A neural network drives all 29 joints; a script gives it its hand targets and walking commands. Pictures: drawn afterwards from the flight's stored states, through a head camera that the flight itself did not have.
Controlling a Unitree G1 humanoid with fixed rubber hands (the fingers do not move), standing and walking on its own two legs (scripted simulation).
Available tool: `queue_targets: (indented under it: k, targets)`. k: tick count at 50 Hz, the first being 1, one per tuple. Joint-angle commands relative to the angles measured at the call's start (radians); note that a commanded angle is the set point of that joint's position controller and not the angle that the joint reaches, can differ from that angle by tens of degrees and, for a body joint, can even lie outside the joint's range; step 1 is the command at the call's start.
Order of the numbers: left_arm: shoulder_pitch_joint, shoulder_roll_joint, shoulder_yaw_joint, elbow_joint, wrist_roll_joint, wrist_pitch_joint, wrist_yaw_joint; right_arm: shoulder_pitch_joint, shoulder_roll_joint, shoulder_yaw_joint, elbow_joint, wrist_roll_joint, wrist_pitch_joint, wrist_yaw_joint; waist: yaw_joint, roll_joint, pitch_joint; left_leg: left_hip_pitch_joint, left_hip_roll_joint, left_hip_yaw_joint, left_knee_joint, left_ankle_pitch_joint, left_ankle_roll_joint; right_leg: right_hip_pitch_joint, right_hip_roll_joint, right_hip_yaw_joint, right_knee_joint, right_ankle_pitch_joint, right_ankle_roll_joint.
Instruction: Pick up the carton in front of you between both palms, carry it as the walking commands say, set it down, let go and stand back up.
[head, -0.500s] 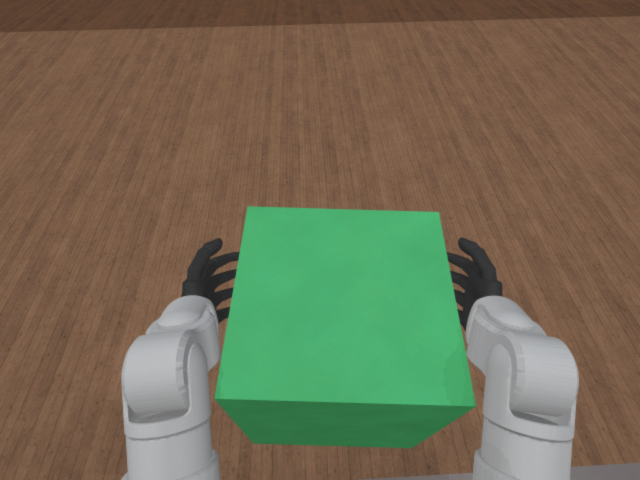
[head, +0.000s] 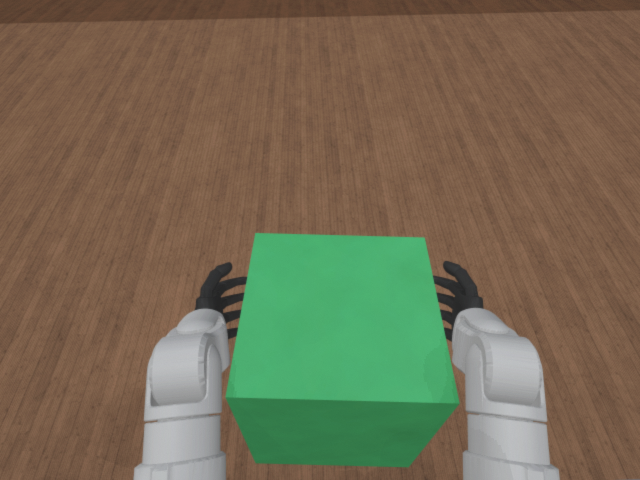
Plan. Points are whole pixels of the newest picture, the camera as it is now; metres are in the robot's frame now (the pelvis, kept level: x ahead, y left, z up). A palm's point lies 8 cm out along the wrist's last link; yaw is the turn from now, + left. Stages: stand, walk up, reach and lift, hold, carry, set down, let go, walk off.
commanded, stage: carry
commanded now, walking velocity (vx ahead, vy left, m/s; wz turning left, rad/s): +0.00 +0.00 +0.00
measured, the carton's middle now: (335, 356) +0.28 +0.00 +0.00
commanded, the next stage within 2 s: hold in 1.76 s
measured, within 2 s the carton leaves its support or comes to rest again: neither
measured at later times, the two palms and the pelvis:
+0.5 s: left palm (216, 351) +0.27 +0.15 +0.02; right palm (457, 350) +0.27 -0.15 +0.02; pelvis -0.02 +0.00 -0.01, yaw +0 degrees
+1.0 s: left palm (201, 396) +0.21 +0.15 +0.03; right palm (467, 397) +0.21 -0.14 +0.03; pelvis -0.07 +0.01 -0.01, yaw +0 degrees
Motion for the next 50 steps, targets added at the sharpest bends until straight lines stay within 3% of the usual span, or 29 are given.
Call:
queue_targets:
  k: [1, 3, 4, 5, 6, 7, 9, 10, 11, 12, 15, 16, 17, 18, 21, 23, 28, 36, 50]
  targets:
    - [-0.432, -0.85, -0.652, 0.021, -0.284, -0.1, -0.242, -0.399, 0.842, 0.658, 0.028, 0.281, -0.095, 0.229, 0.002, 0.011, -0.281, 0.16, 0.061, -0.047, 0.07, 0.683, 0.017, 0.115, -0.06, 0.035, -0.064, 0.719, 0.002]
    - [-0.362, -0.829, -0.595, 0.074, -0.232, -0.17, -0.247, -0.34, 0.828, 0.611, 0.071, 0.231, -0.164, 0.23, 0.005, -0.087, -0.268, -0.021, 0.015, -0.008, 0.035, 0.343, -0.007, 0.279, -0.104, 0.064, 0.004, 1.026, -0.024]
    - [-0.331, -0.821, -0.568, 0.099, -0.205, -0.209, -0.25, -0.318, 0.824, 0.59, 0.093, 0.207, -0.203, 0.232, 0.006, -0.116, -0.25, -0.061, -0.006, 0.0, -0.025, 0.201, -0.012, 0.31, -0.124, 0.078, 0.017, 1.106, -0.041]
    - [-0.311, -0.814, -0.543, 0.122, -0.184, -0.251, -0.251, -0.305, 0.819, 0.571, 0.115, 0.188, -0.244, 0.234, 0.007, -0.12, -0.233, -0.043, -0.014, 0.0, -0.082, 0.174, -0.013, 0.298, -0.133, 0.084, 0.028, 1.118, -0.05]
    - [-0.309, -0.804, -0.525, 0.141, -0.167, -0.293, -0.25, -0.306, 0.811, 0.556, 0.136, 0.174, -0.284, 0.234, 0.008, -0.103, -0.234, 0.027, -0.01, -0.008, -0.108, 0.257, -0.01, 0.248, -0.131, 0.084, 0.042, 1.071, -0.049]
    - [-0.314, -0.8, -0.51, 0.158, -0.156, -0.334, -0.248, -0.313, 0.806, 0.542, 0.159, 0.165, -0.324, 0.234, 0.008, -0.068, -0.253, 0.129, 0.006, -0.021, -0.091, 0.424, -0.004, 0.166, -0.12, 0.079, 0.058, 0.979, -0.041]
    - [-0.347, -0.808, -0.505, 0.178, -0.145, -0.406, -0.245, -0.327, 0.809, 0.523, 0.205, 0.152, -0.398, 0.233, 0.002, 0.042, -0.314, 0.334, 0.082, -0.059, 0.017, 0.856, 0.02, -0.019, -0.09, 0.049, 0.061, 0.625, -0.009]
    - [-0.367, -0.817, -0.504, 0.191, -0.14, -0.437, -0.245, -0.337, 0.819, 0.514, 0.224, 0.145, -0.43, 0.233, 0.001, 0.074, -0.315, 0.353, 0.113, -0.076, 0.035, 0.969, 0.038, -0.052, -0.068, 0.041, 0.019, 0.462, 0.003]
    - [-0.383, -0.823, -0.503, 0.206, -0.133, -0.464, -0.245, -0.352, 0.828, 0.504, 0.24, 0.138, -0.458, 0.232, 0.003, 0.089, -0.298, 0.339, 0.122, -0.082, 0.041, 0.975, 0.049, -0.051, -0.054, 0.038, -0.048, 0.385, 0.005]
    - [-0.398, -0.827, -0.501, 0.223, -0.128, -0.487, -0.245, -0.366, 0.834, 0.496, 0.258, 0.132, -0.482, 0.231, 0.003, 0.083, -0.286, 0.294, 0.116, -0.084, 0.049, 0.907, 0.045, -0.007, -0.056, 0.043, -0.081, 0.434, 0.001]
    - [-0.405, -0.856, -0.518, 0.265, -0.137, -0.527, -0.251, -0.364, 0.843, 0.492, 0.299, 0.116, -0.52, 0.231, 0.002, -0.046, -0.3, 0.062, 0.056, -0.05, 0.07, 0.444, 0.004, 0.218, -0.118, 0.074, 0.013, 0.931, -0.024]
    - [-0.404, -0.865, -0.526, 0.275, -0.141, -0.531, -0.253, -0.36, 0.854, 0.501, 0.302, 0.115, -0.522, 0.231, 0.002, -0.071, -0.298, 0.04, 0.037, -0.046, 0.041, 0.327, -0.003, 0.233, -0.137, 0.083, 0.024, 1.013, -0.036]
    - [-0.404, -0.871, -0.528, 0.281, -0.141, -0.531, -0.255, -0.363, 0.864, 0.513, 0.3, 0.118, -0.521, 0.233, 0.002, -0.08, -0.285, 0.049, 0.028, -0.042, 0.005, 0.283, -0.005, 0.215, -0.143, 0.087, 0.025, 1.013, -0.042]
    - [-0.401, -0.874, -0.53, 0.283, -0.142, -0.527, -0.255, -0.366, 0.871, 0.525, 0.296, 0.123, -0.516, 0.235, 0.004, -0.075, -0.276, 0.084, 0.031, -0.044, -0.008, 0.318, -0.003, 0.178, -0.141, 0.087, 0.026, 0.958, -0.042]
    - [-0.381, -0.877, -0.564, 0.248, -0.158, -0.492, -0.254, -0.356, 0.879, 0.567, 0.257, 0.153, -0.483, 0.236, 0.004, 0.0, -0.308, 0.21, 0.097, -0.082, 0.043, 0.665, 0.02, 0.051, -0.112, 0.066, 0.042, 0.661, -0.019]
    - [-0.383, -0.874, -0.595, 0.201, -0.177, -0.456, -0.249, -0.345, 0.876, 0.589, 0.219, 0.174, -0.448, 0.235, 0.002, 0.028, -0.308, 0.204, 0.124, -0.094, 0.049, 0.733, 0.03, 0.036, -0.099, 0.063, 0.032, 0.541, -0.01]
    - [-0.35, -0.832, -0.567, 0.197, -0.166, -0.386, -0.241, -0.309, 0.829, 0.558, 0.22, 0.163, -0.379, 0.231, -0.002, -0.004, -0.271, 0.113, 0.099, -0.082, 0.055, 0.471, 0.019, 0.061, -0.126, 0.08, 0.027, 0.641, -0.028]
    - [-0.428, -0.856, -0.567, 0.19, -0.177, -0.386, -0.246, -0.397, 0.853, 0.566, 0.21, 0.18, -0.38, 0.239, 0.0, 0.004, -0.209, 0.082, 0.109, -0.103, -0.004, 0.304, 0.023, -0.002, -0.12, 0.096, -0.027, 0.379, -0.034]
    - [-0.432, -0.865, -0.543, 0.228, -0.165, -0.374, -0.253, -0.394, 0.854, 0.534, 0.247, 0.162, -0.367, 0.247, -0.001, 0.005, -0.197, 0.061, 0.111, -0.117, -0.053, 0.196, 0.03, -0.04, -0.118, 0.111, -0.067, 0.232, -0.041]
